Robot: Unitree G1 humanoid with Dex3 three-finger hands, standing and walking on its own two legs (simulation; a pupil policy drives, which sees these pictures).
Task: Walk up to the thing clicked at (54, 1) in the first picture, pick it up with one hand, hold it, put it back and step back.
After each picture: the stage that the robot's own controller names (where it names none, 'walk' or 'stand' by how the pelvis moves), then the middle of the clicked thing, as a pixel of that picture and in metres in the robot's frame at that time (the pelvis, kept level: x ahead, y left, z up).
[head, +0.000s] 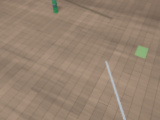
stand; (54, 4) +2.19 +0.45 -0.66
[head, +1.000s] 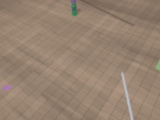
walk; (73, 7) +2.10 +0.32 -0.65
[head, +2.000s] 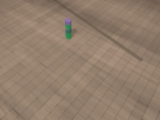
walk; (68, 29) +1.46 +0.26 -0.63
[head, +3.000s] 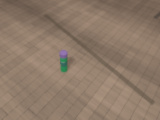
walk; (63, 61) +0.98 +0.20 -0.63
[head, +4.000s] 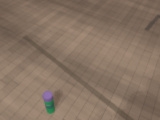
walk; (49, 103) +0.59 +0.24 -0.64
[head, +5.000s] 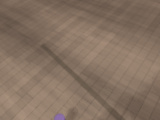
stand; out of the picture +0.41 +0.21 -0.63
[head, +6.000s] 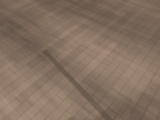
stand; out of the picture +0.37 +0.19 -0.65
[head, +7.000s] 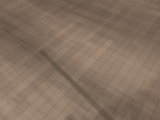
stand; out of the picture +0.38 +0.21 -0.66
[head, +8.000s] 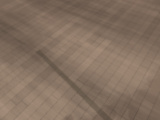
stand; out of the picture +0.38 +0.22 -0.66
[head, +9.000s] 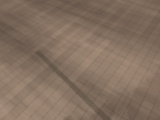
stand; out of the picture +0.36 +0.22 -0.66
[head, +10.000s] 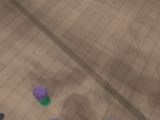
go down; (42, 97) +0.40 +0.22 -0.50
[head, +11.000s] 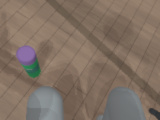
go down; (30, 64) +0.45 +0.25 -0.28
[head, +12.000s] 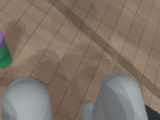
close in; out of the picture +0.43 +0.28 -0.20
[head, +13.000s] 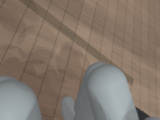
close; out of the picture +0.42 +0.30 -0.15
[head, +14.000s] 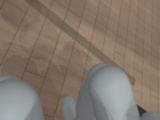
lift; out of the picture +0.40 +0.30 -0.15
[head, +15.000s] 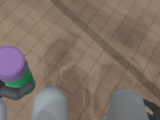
lift; (18, 76) +0.33 +0.23 -0.01
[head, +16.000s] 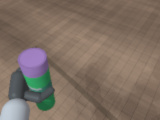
hold; (40, 84) +0.32 +0.16 +0.08
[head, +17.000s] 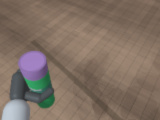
hold; (40, 84) +0.33 +0.16 +0.05
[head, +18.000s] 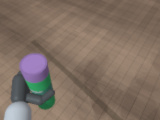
crouch; (41, 86) +0.33 +0.16 +0.04
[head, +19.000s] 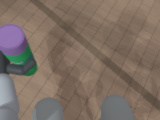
crouch; (21, 55) +0.42 +0.21 -0.04
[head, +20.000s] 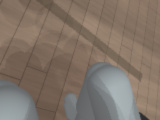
lower; out of the picture +0.43 +0.29 -0.17
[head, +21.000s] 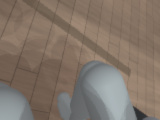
lower; out of the picture +0.44 +0.31 -0.16
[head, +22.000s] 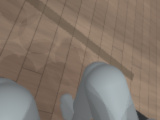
lower; out of the picture +0.43 +0.31 -0.16
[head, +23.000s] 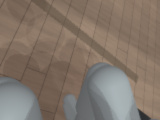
lower; out of the picture +0.41 +0.31 -0.16
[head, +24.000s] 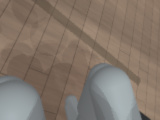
loosen; out of the picture +0.41 +0.28 -0.16
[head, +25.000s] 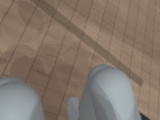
withdraw; out of the picture +0.41 +0.28 -0.17
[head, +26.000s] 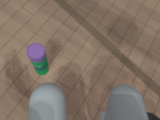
walk; (39, 61) +0.45 +0.22 -0.27
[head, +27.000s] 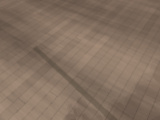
stand; out of the picture +0.37 +0.17 -0.59
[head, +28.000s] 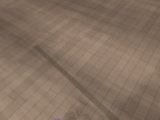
stand; out of the picture +0.39 +0.19 -0.60
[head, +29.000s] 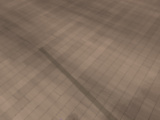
stand; out of the picture +0.39 +0.17 -0.63
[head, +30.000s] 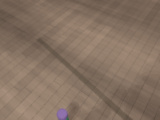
walk; (63, 119) +0.42 +0.17 -0.64
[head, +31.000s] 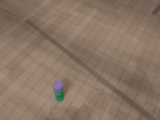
walk; (58, 92) +0.57 +0.17 -0.64
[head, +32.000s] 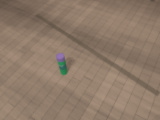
walk; (62, 64) +0.88 +0.26 -0.63
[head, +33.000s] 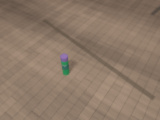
stand; (65, 65) +1.00 +0.22 -0.65
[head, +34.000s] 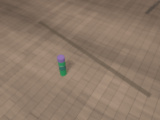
stand; (62, 66) +1.00 +0.24 -0.66
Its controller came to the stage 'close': yes
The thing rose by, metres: 0.68
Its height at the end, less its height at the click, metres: +0.00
